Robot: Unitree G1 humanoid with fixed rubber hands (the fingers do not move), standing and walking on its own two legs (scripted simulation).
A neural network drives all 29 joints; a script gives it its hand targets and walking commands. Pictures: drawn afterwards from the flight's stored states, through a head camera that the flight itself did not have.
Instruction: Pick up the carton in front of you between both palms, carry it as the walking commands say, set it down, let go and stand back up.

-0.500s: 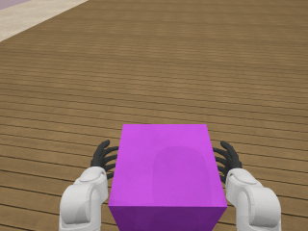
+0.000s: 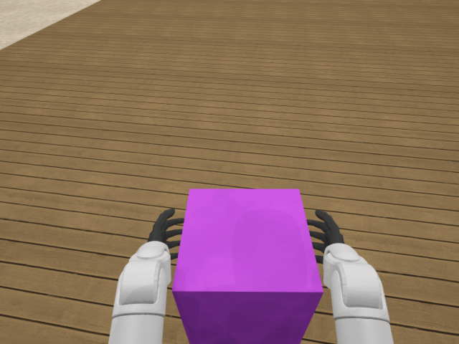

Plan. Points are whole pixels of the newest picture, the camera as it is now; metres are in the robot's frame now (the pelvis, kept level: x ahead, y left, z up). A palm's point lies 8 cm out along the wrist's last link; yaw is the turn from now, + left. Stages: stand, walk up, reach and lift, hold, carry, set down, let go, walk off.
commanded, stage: carry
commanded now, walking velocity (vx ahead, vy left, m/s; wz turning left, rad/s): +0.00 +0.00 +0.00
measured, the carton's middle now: (244, 270) +0.28 +0.00 -0.04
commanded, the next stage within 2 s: hold in 0.26 s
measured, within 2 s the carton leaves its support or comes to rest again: neither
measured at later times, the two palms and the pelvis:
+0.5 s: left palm (154, 247) +0.28 +0.16 +0.05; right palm (324, 249) +0.28 -0.14 +0.04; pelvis -0.01 +0.00 +0.01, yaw +1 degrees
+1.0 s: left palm (160, 243) +0.29 +0.15 +0.03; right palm (321, 238) +0.31 -0.14 +0.03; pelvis -0.03 -0.02 +0.00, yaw +5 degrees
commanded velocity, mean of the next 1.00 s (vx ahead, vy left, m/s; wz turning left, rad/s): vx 0.00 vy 0.00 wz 0.00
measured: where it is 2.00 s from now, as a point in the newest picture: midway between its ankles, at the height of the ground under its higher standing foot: outside the picture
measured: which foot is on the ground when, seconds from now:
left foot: down 0.00-1.00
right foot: down 0.00-1.00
